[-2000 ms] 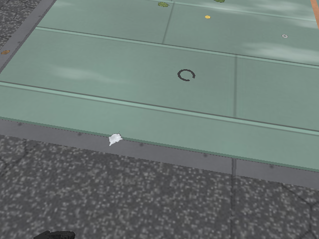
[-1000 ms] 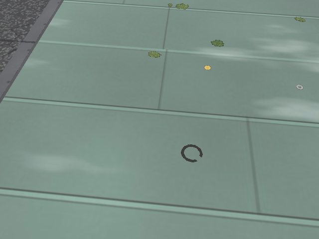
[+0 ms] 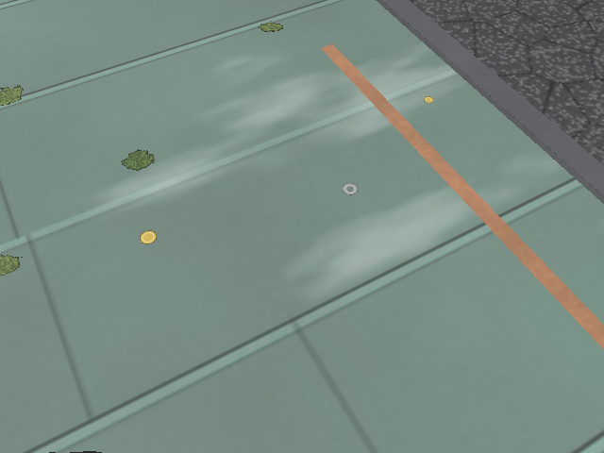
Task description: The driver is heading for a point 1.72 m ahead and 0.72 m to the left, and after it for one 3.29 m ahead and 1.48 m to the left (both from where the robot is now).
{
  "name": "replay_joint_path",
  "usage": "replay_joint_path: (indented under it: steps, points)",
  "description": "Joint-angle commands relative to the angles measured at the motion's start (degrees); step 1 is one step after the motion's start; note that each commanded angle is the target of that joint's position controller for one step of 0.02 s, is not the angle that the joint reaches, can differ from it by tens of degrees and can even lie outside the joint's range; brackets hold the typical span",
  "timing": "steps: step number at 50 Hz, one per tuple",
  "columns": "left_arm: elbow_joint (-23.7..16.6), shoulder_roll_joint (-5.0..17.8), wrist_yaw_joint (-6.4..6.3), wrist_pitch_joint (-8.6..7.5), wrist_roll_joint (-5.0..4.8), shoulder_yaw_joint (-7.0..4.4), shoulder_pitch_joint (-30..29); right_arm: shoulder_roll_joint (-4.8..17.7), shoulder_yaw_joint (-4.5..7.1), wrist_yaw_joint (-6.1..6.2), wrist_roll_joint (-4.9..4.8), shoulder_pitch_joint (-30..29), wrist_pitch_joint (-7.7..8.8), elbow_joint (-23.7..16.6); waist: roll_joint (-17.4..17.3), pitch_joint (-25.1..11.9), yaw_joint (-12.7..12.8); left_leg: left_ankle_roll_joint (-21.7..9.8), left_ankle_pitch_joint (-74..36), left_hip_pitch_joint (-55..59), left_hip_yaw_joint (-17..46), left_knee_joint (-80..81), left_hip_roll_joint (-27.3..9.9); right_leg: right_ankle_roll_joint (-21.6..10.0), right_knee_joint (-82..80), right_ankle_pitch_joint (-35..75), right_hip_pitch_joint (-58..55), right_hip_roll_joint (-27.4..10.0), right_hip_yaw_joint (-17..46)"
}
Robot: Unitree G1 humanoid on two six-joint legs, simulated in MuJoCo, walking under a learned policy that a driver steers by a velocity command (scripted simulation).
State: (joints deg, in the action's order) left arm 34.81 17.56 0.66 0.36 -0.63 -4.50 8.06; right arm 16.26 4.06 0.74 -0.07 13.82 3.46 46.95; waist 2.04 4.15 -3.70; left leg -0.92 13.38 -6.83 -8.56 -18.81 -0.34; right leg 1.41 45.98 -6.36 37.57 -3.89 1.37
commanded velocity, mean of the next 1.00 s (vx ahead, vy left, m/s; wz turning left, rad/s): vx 0.05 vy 0.00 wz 0.36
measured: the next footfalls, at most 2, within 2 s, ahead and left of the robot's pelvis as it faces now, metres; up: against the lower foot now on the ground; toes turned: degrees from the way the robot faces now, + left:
right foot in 0.10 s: +0.20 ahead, -0.13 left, +0.00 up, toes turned -1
left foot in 0.50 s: +0.11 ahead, +0.11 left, +0.00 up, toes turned +14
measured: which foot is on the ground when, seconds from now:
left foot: down 0.00-0.12, up 0.14-0.48, down 0.50-1.00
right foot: up 0.00-0.08, down 0.10-0.50, up 0.52-1.00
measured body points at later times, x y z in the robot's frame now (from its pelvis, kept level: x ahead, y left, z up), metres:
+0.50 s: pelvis +0.09 +0.00 -0.02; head +0.11 +0.02 +0.43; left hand +0.22 +0.29 -0.12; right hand +0.23 -0.27 -0.12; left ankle +0.07 +0.10 -0.74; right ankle +0.16 -0.13 -0.74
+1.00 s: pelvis +0.11 +0.00 +0.00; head +0.14 +0.02 +0.44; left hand +0.13 +0.33 -0.11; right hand +0.37 -0.20 -0.10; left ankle +0.07 +0.10 -0.74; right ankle +0.18 -0.11 -0.74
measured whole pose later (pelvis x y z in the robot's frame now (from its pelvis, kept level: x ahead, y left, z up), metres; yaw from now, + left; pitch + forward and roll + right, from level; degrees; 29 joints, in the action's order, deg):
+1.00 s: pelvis +0.11 +0.00 +0.00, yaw +28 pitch +2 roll -2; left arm 45.3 16.6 -0.9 -1.2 -0.8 -5.0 4.2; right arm 18.3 4.5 1.9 -1.2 9.5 -2.7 39.6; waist -0.9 2.0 -1.5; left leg -1.9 13.5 -17.0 12.7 -29.3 5.8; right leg 3.7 30.9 -15.9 17.6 2.8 5.2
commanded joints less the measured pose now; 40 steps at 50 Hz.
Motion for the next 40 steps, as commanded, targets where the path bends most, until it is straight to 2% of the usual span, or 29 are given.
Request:
replay_joint_path:
  steps: [1,3,4,5,6,7,8,9,10,11,12,14,16,18,20,22,24,25,26,27,28,29,30,31,33,36,40]
  points:
    - [-4.54,1.06,1.12,-0.89,0.26,-0.14,-1.53,9.76,1.98,0.05,-1.15,-2.48,0.15,-2.79,-6.93,-6.9,1.39,-8.92,-33.59,0.46,4.83,1.48,-13.6,-1.43,-7.86,3.02,-10.58,1.73,-0.88]
    - [-4.37,1.83,1.24,-1.31,0.74,-0.53,-0.72,10.36,1.94,-0.47,-2.17,-2.74,-0.05,-1.89,-6.88,-7.32,2.9,-8.24,-34.14,2.05,6.61,-2.51,-14.19,-3.38,-13.7,1.62,-14.31,3.02,-1.2]
    - [-3.08,2.25,0.99,-1.62,1.13,-0.89,2.19,9.89,1.63,-0.74,-2.52,-3.34,0.03,-1.48,-6.25,-8.4,4.87,-6.98,-34.4,1.66,6.75,-6.21,-12.88,-4.62,-19.26,5.89,-19.91,4.21,-2.17]
    - [-1.84,4.58,0.34,-1.92,1.7,-1.67,5.36,8.11,0.9,-1.13,-2.19,-1.63,0.34,-0.57,-4.2,-10.32,6.2,-4.72,-32.51,-0.52,5.78,-12.09,-9.89,-6.16,-23.51,15.48,-27.97,4.07,-2.11]
    - [-1.75,9.32,-0.65,-2.02,3.13,-2.38,9.69,5.09,-0.53,-1.42,0.08,-0.67,0.9,-1.64,1.9,-16.93,6.96,-0.96,-15.16,-8.31,3.73,-22.69,-6.17,-9.51,-18.59,44.94,-41.47,-7.02,7.67]
    - [-2.58,7.62,-1.24,-1.86,4.2,-0.83,7.47,0.71,-2.6,-2.26,0.92,6.9,0.63,-0.73,11.39,-25.1,3.67,3.22,25.87,-19.37,8.41,-36.81,-2.14,-20.96,-16.06,57.88,-52.74,-21.65,21.65]
    - [-2.03,4.12,-0.73,-1.5,3.12,-0.16,7.65,5.62,-1.32,-2.23,-0.91,5.19,-0.56,0.73,7.46,-27.18,6.14,4.26,29.73,-18.86,14.1,-40.42,-3.3,-21.21,-18.04,47.17,-47.65,-19.86,20.51]
    - [-1.39,3.86,-0.38,-1.51,2.17,0.08,5.24,7.83,-0.58,-2.0,-1.88,1.13,-1.45,-0.68,6.04,-21.03,5.91,4.6,28.96,-22.1,13.49,-41.92,-4.11,-18.72,-20.02,38.5,-43.97,-16.4,16.16]
    - [-0.86,4.45,-0.44,-1.5,1.75,-0.07,2.36,7.52,-0.43,-1.12,-1.7,-0.75,-2.37,-0.72,4.05,-16.81,5.06,4.86,26.29,-24.08,12.66,-41.31,-4.68,-16.59,-22.18,30.14,-39.81,-14.57,14.02]
    - [-0.69,4.9,-0.68,-1.44,1.59,-0.22,-0.12,8.06,-0.01,-0.17,-1.04,-1.02,-3.54,-0.52,4.06,-13.4,4.2,5.65,22.9,-23.0,12.42,-40.73,-4.98,-15.67,-24.58,23.37,-34.03,-13.89,12.11]
    - [-0.36,5.77,-1.04,-1.32,1.86,-0.56,-2.38,7.98,0.27,0.43,-0.9,0.58,-4.68,-0.07,5.1,-11.58,2.5,6.46,19.58,-19.3,11.52,-41.14,-4.69,-15.21,-26.71,19.43,-27.73,-12.95,9.5]
    - [0.13,6.16,-1.84,-1.13,2.2,-1.06,-4.25,6.95,0.6,1.32,-0.93,2.96,-5.92,0.3,6.23,-10.51,1.42,7.01,15.89,-16.92,9.13,-42.28,-3.48,-15.52,-29.1,13.62,-22.92,-12.33,5.76]
    - [0.92,5.01,-2.51,-1.05,2.07,-0.99,-5.27,5.84,0.73,1.63,-0.81,2.02,-6.57,-0.52,5.96,-9.93,1.65,6.34,13.13,-16.55,8.59,-40.48,-4.01,-15.28,-30.14,7.51,-21.49,-12.28,3.04]
    - [1.98,4.69,-3.08,-0.88,1.94,-1.12,-5.63,4.71,0.47,1.37,-0.57,-0.55,-6.79,-2.05,6.09,-9.41,2.45,5.23,11.05,-16.08,8.08,-36.25,-4.76,-15.04,-30.55,3.62,-21.58,-12.75,1.49]
    - [2.96,5.17,-3.41,-0.49,1.79,-1.41,-5.41,4.91,0.52,0.72,-0.48,-1.81,-6.72,-3.19,6.09,-9.88,2.96,4.16,9.76,-14.7,7.19,-32.34,-4.76,-14.98,-30.1,2.91,-22.86,-13.86,1.02]
    - [3.8,5.95,-3.49,-0.06,1.11,-1.7,-5.66,5.58,0.82,-0.11,-0.46,-1.19,-6.64,-3.7,6.31,-10.31,2.44,2.66,8.64,-12.26,6.12,-27.64,-4.39,-13.92,-28.62,2.87,-24.06,-14.81,0.51]
    - [4.57,6.28,-3.52,0.5,-0.32,-1.89,-7.08,5.7,1.3,-0.91,-0.18,2.97,-6.57,-2.5,5.26,-10.28,-0.17,-0.02,2.13,-6.1,3.74,-17.14,-2.3,-10.47,-24.07,0.36,-22.58,-13.37,-2.35]
    - [5.79,4.71,-3.47,0.82,-0.91,-1.72,-5.31,6.87,1.81,-1.02,0.44,4.59,-6.51,-1.92,1.48,-8.36,-0.27,-2.27,-1.87,-3.63,6.0,-10.47,-1.7,-6.55,-17.86,-5.32,-19.66,-10.49,-5.42]
    - [6.14,1.82,-3.19,1.2,0.33,-1.23,-2.28,12.66,3.16,-0.15,0.73,4.48,-6.27,-3.07,-14.25,-5.43,2.05,-7.21,-13.93,-0.57,24.1,-1.35,-12.85,-0.23,-1.63,-16.89,-9.27,-3.19,-11.96]
    - [2.79,2.29,-3.6,0.94,1.12,-1.23,-7.73,17.68,3.72,-0.2,1.89,3.15,-5.51,-5.19,-21.56,-2.88,0.84,-17.44,-20.74,-3.14,39.88,2.91,-22.48,2.33,9.98,-32.22,1.77,5.29,-6.4]
    - [2.35,3.79,-3.82,0.84,1.17,-1.7,-10.85,15.87,3.34,-0.54,3.21,2.44,-4.08,-5.78,-15.57,-4.56,-0.46,-18.5,-16.04,-4.35,38.58,3.96,-21.19,1.37,17.81,-31.07,2.35,4.49,0.31]
    - [3.03,4.6,-3.87,0.87,0.59,-2.16,-9.63,14.32,2.98,-0.47,2.53,-0.09,-3.03,-6.11,-13.11,-4.4,1.5,-15.24,-13.09,-3.92,33.76,3.17,-17.9,0.36,19.35,-25.35,2.62,3.42,2.24]
    - [4.74,5.04,-4.24,0.98,0.88,-2.63,-7.48,12.63,2.73,-0.13,1.02,-3.14,-2.79,-6.69,-9.8,-4.79,3.13,-11.95,-11.09,-3.01,30.28,1.98,-15.16,0.33,18.98,-20.61,2.72,2.61,2.72]
    - [5.53,5.69,-4.54,1.07,1.3,-2.94,-6.56,10.7,2.11,0.28,-0.17,-4.69,-2.85,-7.14,-9.87,-5.32,3.66,-10.48,-12.92,-2.55,28.49,1.33,-14.1,0.72,18.65,-17.75,2.31,2.38,2.93]
    - [5.94,4.73,-4.33,0.73,1.08,-2.89,-5.68,9.04,1.45,0.96,-0.26,-3.5,-3.02,-7.43,-9.41,-7.96,3.95,-10.38,-19.3,-0.93,26.52,0.16,-12.29,1.62,19.86,-14.04,-0.1,3.5,2.89]
    - [5.95,3.32,-4.21,0.13,0.49,-2.33,-6.31,9.63,1.8,1.58,-0.44,-0.95,-3.27,-7.53,-8.67,-9.3,2.91,-10.78,-21.73,4.07,26.7,-0.98,-11.56,2.68,13.54,-12.01,0.63,4.2,3.44]
    - [5.82,3.03,-3.56,-0.43,0.28,-1.86,-7.77,11.13,2.53,2.02,-0.57,-0.96,-4.17,-8.41,-10.34,-8.36,1.89,-11.19,-15.74,3.32,29.39,-1.24,-10.65,3.93,2.44,-11.68,-3.08,4.81,4.07]
Velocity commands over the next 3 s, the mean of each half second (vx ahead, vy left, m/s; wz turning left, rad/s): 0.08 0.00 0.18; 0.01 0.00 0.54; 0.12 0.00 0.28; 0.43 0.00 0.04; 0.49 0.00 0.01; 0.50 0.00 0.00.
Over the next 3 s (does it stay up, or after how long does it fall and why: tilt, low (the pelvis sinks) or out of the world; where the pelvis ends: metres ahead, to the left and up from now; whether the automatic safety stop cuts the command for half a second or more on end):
stays up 0.84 0.44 -0.01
